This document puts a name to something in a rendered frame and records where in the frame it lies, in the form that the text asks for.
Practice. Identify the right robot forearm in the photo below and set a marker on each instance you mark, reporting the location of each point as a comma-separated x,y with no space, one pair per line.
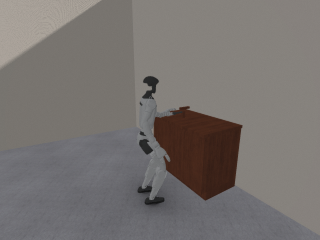
150,136

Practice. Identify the robot right shin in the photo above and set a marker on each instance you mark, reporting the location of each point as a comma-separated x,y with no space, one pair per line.
157,183

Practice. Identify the robot right hand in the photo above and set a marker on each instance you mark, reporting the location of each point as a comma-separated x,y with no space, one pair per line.
160,152

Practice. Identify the robot left hand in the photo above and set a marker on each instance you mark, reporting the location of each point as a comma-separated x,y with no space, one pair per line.
168,113

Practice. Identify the left robot foot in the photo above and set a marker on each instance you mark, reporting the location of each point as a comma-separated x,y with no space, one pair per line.
141,189

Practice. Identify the counter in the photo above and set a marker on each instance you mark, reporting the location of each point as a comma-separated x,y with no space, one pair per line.
203,150

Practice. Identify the left robot forearm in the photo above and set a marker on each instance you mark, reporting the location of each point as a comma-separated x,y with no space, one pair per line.
160,114

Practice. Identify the tap lever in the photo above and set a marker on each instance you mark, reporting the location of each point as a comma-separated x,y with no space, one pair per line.
174,113

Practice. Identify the right robot upper arm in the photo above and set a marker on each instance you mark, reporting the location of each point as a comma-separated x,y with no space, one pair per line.
150,106

